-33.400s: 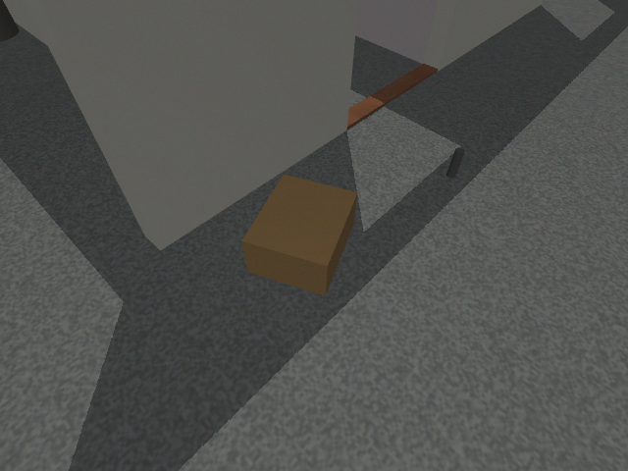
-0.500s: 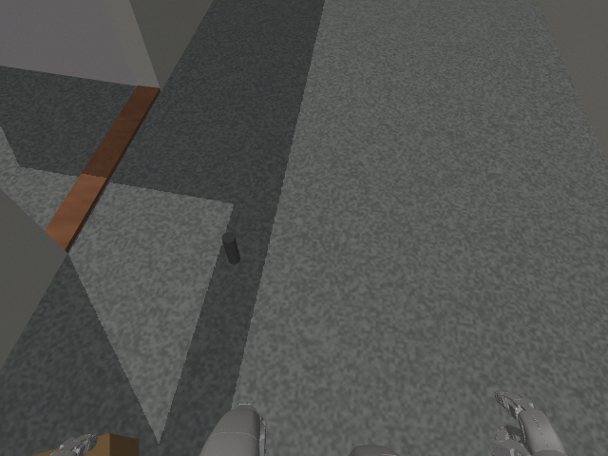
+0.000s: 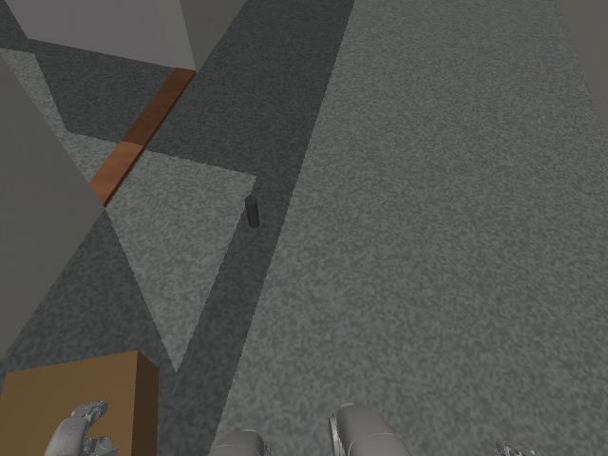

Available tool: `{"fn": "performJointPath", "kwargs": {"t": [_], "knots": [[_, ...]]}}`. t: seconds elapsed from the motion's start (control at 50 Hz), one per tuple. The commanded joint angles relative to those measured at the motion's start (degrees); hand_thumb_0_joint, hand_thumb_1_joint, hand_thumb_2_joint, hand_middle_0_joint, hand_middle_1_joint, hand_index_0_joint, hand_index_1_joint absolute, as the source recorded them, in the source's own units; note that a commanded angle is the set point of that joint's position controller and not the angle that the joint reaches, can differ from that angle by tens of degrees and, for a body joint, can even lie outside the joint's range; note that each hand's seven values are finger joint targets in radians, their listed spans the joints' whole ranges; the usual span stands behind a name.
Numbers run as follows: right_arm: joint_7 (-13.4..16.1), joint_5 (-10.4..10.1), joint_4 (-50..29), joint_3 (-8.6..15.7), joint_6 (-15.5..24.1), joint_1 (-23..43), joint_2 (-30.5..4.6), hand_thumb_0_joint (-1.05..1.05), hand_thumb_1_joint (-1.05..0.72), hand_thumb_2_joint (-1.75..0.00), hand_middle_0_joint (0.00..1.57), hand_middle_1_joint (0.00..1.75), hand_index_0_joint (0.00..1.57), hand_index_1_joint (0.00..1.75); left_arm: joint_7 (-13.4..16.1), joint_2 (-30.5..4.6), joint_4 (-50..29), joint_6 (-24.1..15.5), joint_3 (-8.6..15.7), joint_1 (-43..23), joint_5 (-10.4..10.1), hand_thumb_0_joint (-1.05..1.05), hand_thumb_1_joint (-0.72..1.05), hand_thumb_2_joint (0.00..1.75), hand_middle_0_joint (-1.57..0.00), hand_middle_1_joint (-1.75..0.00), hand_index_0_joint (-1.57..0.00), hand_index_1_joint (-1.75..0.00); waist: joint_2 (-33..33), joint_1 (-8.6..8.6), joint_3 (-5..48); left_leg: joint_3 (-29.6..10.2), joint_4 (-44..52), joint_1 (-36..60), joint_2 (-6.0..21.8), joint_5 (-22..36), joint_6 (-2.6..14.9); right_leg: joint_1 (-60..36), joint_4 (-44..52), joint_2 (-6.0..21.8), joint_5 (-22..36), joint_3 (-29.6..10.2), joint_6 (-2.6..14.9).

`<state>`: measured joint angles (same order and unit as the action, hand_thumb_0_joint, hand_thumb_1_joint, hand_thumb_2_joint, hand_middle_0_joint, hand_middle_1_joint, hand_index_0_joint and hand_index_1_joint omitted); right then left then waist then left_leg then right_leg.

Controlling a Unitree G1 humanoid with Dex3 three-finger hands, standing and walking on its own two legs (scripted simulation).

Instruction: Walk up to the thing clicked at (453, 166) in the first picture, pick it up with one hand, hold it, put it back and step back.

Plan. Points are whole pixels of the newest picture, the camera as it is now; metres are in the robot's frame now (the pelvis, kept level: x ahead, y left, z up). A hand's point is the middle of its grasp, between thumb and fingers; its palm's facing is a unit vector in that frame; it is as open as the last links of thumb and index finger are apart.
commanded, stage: step back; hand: left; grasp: from the side
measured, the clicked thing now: (252, 212) +0.97 +0.20 -0.68
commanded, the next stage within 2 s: stand in 1.28 s
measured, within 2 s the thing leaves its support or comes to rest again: neither
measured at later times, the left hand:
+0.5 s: hand out of the picture -0.06 +0.28 -0.14, palm faces +0.02 -0.91 -0.42, open 7.4 cm
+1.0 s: hand out of the picture +0.01 +0.26 -0.14, palm faces +0.03 -0.92 -0.39, open 7.4 cm
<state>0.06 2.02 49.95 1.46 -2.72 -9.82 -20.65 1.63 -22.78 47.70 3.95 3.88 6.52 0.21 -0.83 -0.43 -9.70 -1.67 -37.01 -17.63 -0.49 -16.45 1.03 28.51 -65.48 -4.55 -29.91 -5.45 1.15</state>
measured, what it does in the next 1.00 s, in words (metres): steps on the spot: right foot, then left foot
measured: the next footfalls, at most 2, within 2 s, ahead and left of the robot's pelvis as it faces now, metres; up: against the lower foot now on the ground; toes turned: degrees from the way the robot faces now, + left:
right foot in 0.16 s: -0.03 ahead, -0.13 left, +0.00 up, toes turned -1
left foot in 0.44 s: -0.05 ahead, +0.12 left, +0.00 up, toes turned -3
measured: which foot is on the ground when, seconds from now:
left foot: down 0.00-0.18, up 0.20-0.42, down 0.44-0.72, up 0.74-0.98, down 1.00-1.00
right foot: up 0.00-0.14, down 0.16-1.00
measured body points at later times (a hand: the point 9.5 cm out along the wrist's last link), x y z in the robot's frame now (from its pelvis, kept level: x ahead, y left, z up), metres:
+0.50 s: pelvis -0.10 +0.00 +0.00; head -0.09 -0.01 +0.45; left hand -0.06 +0.32 -0.11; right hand -0.05 -0.32 -0.13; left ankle -0.09 +0.13 -0.72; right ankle -0.09 -0.13 -0.72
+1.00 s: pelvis -0.06 -0.01 +0.00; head -0.03 -0.02 +0.45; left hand +0.01 +0.31 -0.11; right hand +0.02 -0.32 -0.13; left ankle +0.00 +0.13 -0.72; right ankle -0.07 -0.12 -0.72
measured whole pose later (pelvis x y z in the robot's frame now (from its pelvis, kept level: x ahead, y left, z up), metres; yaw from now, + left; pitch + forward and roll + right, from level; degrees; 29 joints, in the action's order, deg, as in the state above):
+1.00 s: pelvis -0.06 -0.01 +0.00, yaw +2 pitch -3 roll +0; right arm -0.5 1.4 57.2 3.2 0.4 -11.1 -22.5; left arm 0.1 -20.9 55.7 -2.1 2.1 10.6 1.0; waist 1.3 0.7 -5.6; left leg -0.9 -34.1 -18.4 1.8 -13.8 0.2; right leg 12.3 -36.1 1.6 -20.9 3.3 0.4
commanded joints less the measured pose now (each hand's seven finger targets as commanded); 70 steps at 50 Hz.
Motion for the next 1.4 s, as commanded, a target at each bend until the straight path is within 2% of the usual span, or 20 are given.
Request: {"fn": "performJointPath", "kwargs": {"t": [0.0, 0.1, 0.12, 0.14, 0.16, 0.18, 0.24, 0.34, 0.42, 0.48, 0.66, 0.68, 0.7, 0.72, 0.74, 0.92, 0.98, 1.02, 1.14, 1.38], "knots": [[1.2, 0.6, -6.0, 4.6, 1.3, 5.0, -14.4, 0.00, -0.90, -0.90, 0.20, 0.30, 0.20, 0.30, 0.0, -9.4, -2.2, -2.3, 3.1, 5.0, 0.3, 0.00, 0.90, 0.90, -0.20, -0.30, -0.20, -0.30, 10.0, 2.10, 9.3, -11.1, 11.4, 2.9, 13.9, 17.6, 12.56, -4.5, 4.8, 2.2, -0.8, 0.5, -1.33], [0.5, 0.2, -4.2, 5.1, 0.2, 2.5, -16.1, 0.00, -0.90, -0.90, 0.20, 0.30, 0.20, 0.30, -0.6, -8.0, 2.1, -4.8, 2.7, 8.9, 1.2, 0.00, 0.90, 0.90, -0.20, -0.30, -0.20, -0.30, 11.3, 1.76, 12.6, -8.7, 7.1, 4.2, 11.6, -0.1, 9.00, -17.8, 43.3, 2.0, 8.9, 7.3, 0.24], [0.4, -0.1, -4.0, 4.4, 0.0, 1.7, -13.9, 0.00, -0.90, -0.90, 0.20, 0.30, 0.20, 0.30, -0.3, -10.1, 3.4, -5.5, 3.3, 10.3, 2.0, 0.00, 0.90, 0.90, -0.20, -0.30, -0.20, -0.30, 6.5, 2.13, 12.9, -6.6, 1.2, -2.2, 9.1, -3.0, 6.57, -24.1, 46.1, 3.5, 10.6, 2.7, 1.01], [0.2, -0.6, -4.3, 3.1, 0.2, 0.0, -10.0, 0.00, -0.90, -0.90, 0.20, 0.30, 0.20, 0.30, -0.1, -13.9, 3.0, -6.1, 4.4, 9.6, 2.8, 0.00, 0.90, 0.90, -0.20, -0.30, -0.20, -0.30, -3.5, 1.37, 10.5, -4.5, -7.0, -14.4, 2.4, -9.8, 2.27, -27.2, 48.0, 12.5, 2.4, -14.7, 3.29], [0.9, -0.6, -5.6, 3.5, 0.2, 5.1, -10.7, 0.00, -0.90, -0.90, 0.20, 0.30, 0.20, 0.30, 0.0, -19.8, 1.0, -5.9, 5.6, 5.8, 2.7, 0.00, 0.90, 0.90, -0.20, -0.30, -0.20, -0.30, -9.5, 4.35, 8.6, -7.2, -12.5, -11.6, -0.2, -15.9, -0.32, -10.2, 51.2, 26.1, -5.9, -27.6, 11.69], [0.9, -0.9, -4.6, 4.7, 0.2, 5.7, -13.8, 0.00, -0.90, -0.90, 0.20, 0.30, 0.20, 0.30, 0.0, -20.2, 0.2, -6.2, 5.5, 1.8, 2.6, 0.00, 0.90, 0.90, -0.20, -0.30, -0.20, -0.30, -7.0, 3.33, 4.0, -11.3, -19.1, -7.6, 1.1, -14.6, -1.33, -1.6, 51.9, 28.0, -7.5, -29.9, 14.10], [0.4, -1.5, -1.7, 4.2, 1.2, 2.5, -12.6, 0.00, -0.90, -0.90, 0.20, 0.30, 0.20, 0.30, 0.2, -14.6, 0.5, -6.8, 4.3, -0.4, 2.4, 0.00, 0.90, 0.90, -0.20, -0.30, -0.20, -0.30, -3.5, 0.86, 3.7, -8.2, -21.7, -8.8, -2.0, -7.8, -1.62, -7.6, 45.5, 19.2, 8.1, -12.7, 9.84], [-0.8, -0.1, -1.2, 3.8, 2.6, 3.8, -11.3, 0.00, -0.90, -0.90, 0.20, 0.30, 0.20, 0.30, -0.7, -14.8, 2.3, -6.6, 4.4, 5.1, 2.8, 0.00, 0.90, 0.90, -0.20, -0.30, -0.20, -0.30, -8.8, 4.55, 3.9, -2.9, -4.3, -8.0, -0.8, -11.8, -1.94, -14.8, 47.2, 17.7, -7.3, -12.5, 8.54], [-0.8, -0.2, 2.2, 4.9, 4.1, -2.0, -11.5, 0.00, -0.90, -0.90, 0.20, 0.30, 0.20, 0.30, -1.4, -13.1, 1.7, -5.5, 2.8, 3.3, 2.2, 0.00, 0.90, 0.90, -0.20, -0.30, -0.20, -0.30, -6.2, 0.84, 7.0, 1.5, 14.2, 8.9, -1.7, -3.9, 0.30, -9.5, 41.2, 15.8, 1.0, -5.9, 6.44], [-0.7, 0.4, 2.2, 6.8, 4.7, -5.0, -19.6, 0.00, -0.90, -0.90, 0.20, 0.30, 0.20, 0.30, -1.5, -12.0, 2.3, -5.3, 2.5, 0.2, 0.9, 0.00, 0.90, 0.90, -0.20, -0.30, -0.20, -0.30, 8.0, -2.37, 6.1, -32.3, 25.3, 6.9, 18.4, -33.9, 11.81, 2.3, 17.0, 5.2, -3.1, 4.9, -0.05], [-0.9, -0.4, 0.6, 5.0, 3.6, 1.6, -14.0, 0.00, -0.90, -0.90, 0.20, 0.30, 0.20, 0.30, -1.7, -9.2, 7.1, -7.3, 2.7, 9.3, 1.5, 0.00, 0.90, 0.90, -0.20, -0.30, -0.20, -0.30, 9.2, 3.40, 7.8, -9.8, 11.2, -4.5, 8.9, -9.7, 5.80, -22.5, 39.2, 2.4, 12.2, 9.4, 0.60], [-0.6, -0.9, 0.5, 3.8, 3.4, 0.8, -10.3, 0.00, -0.90, -0.90, 0.20, 0.30, 0.20, 0.30, -1.1, -10.5, 7.6, -7.7, 3.2, 10.8, 1.9, 0.00, 0.90, 0.90, -0.20, -0.30, -0.20, -0.30, 3.5, 4.38, 9.3, -7.2, 3.9, -9.3, 6.3, -8.3, 3.41, -29.1, 42.6, 5.0, 12.3, 3.8, 0.96], [-0.5, -1.2, -1.0, 2.9, 3.5, 2.0, -7.2, 0.00, -0.90, -0.90, 0.20, 0.30, 0.20, 0.30, -0.6, -15.9, 7.6, -8.1, 4.5, 12.5, 2.5, 0.00, 0.90, 0.90, -0.20, -0.30, -0.20, -0.30, -9.3, 5.84, 8.7, -3.5, -11.0, -20.1, -3.3, -13.1, 0.24, -31.2, 50.4, 18.2, 0.5, -19.6, 5.39], [0.4, -0.5, -0.4, 3.8, 3.2, 2.1, -10.6, 0.00, -0.90, -0.90, 0.20, 0.30, 0.20, 0.30, -0.7, -19.0, 6.3, -8.2, 5.0, 10.0, 2.3, 0.00, 0.90, 0.90, -0.20, -0.30, -0.20, -0.30, -6.4, 5.25, 5.4, -6.0, -16.7, -18.4, -1.1, -17.1, -0.30, -22.6, 53.4, 27.9, -6.6, -27.9, 11.19], [0.5, -0.7, 0.8, 4.4, 3.4, -0.3, -12.8, 0.00, -0.90, -0.90, 0.20, 0.30, 0.20, 0.30, -0.7, -18.2, 4.7, -8.3, 5.0, 6.6, 1.8, 0.00, 0.90, 0.90, -0.20, -0.30, -0.20, -0.30, -2.9, 3.69, 3.4, -7.9, -19.9, -17.5, 0.3, -15.2, -0.18, -19.8, 53.0, 28.8, -4.5, -26.5, 13.46], [-0.3, -0.5, 4.3, 3.8, 4.0, -1.9, -9.4, 0.00, -0.90, -0.90, 0.20, 0.30, 0.20, 0.30, -0.6, -13.1, 3.7, -7.5, 2.0, 0.6, 0.6, 0.00, 0.90, 0.90, -0.20, -0.30, -0.20, -0.30, -7.5, 0.58, 8.6, 3.8, 3.1, 3.3, 1.5, 1.3, -0.90, -13.8, 37.9, 17.4, 38.4, 0.6, 6.85], [0.6, 0.0, 5.2, 4.6, 4.5, -2.3, -12.2, 0.00, -0.90, -0.90, 0.20, 0.30, 0.20, 0.30, -0.6, -10.5, 3.3, -6.5, 0.7, 1.7, 0.0, 0.00, 0.90, 0.90, -0.20, -0.30, -0.20, -0.30, 0.1, 0.29, 12.0, -2.7, 9.7, 11.4, 6.6, 19.3, 2.02, -10.9, 29.7, 12.4, 32.7, 2.8, 2.23], [0.7, -0.9, 3.9, 4.6, 4.6, 2.7, -16.5, 0.00, -0.90, -0.90, 0.20, 0.30, 0.20, 0.30, -0.4, -9.8, 5.1, -5.3, 0.6, 3.4, -1.1, 0.00, 0.90, 0.90, -0.20, -0.30, -0.20, -0.30, 7.3, 1.59, 14.8, -14.4, 12.9, 4.7, 17.1, 16.5, 10.58, -15.7, 25.0, 5.8, 10.6, 6.0, -0.09], [0.6, -1.2, 5.7, 2.6, 3.9, 8.5, -11.8, 0.00, -0.90, -0.90, 0.20, 0.30, 0.20, 0.30, -0.6, -12.4, 8.7, -6.4, 0.8, 2.0, 0.2, 0.00, 0.90, 0.90, -0.20, -0.30, -0.20, -0.30, 4.2, 1.42, 12.6, -3.2, 8.5, 3.5, 8.0, 12.0, 1.88, -18.3, 38.3, 10.9, 24.8, -0.9, 1.82], [0.0, -1.6, 10.0, 1.3, 5.1, 9.8, -11.1, 0.00, -0.90, -0.90, 0.20, 0.30, 0.20, 0.30, -1.0, -9.7, 13.4, -6.3, -1.3, -2.0, 0.0, 0.00, 0.90, 0.90, -0.20, -0.30, -0.20, -0.30, 1.3, 0.59, 13.5, -2.7, 14.9, 13.7, 9.0, 23.6, 1.00, -21.4, 45.3, 11.3, 30.4, 1.5, -0.42]]}}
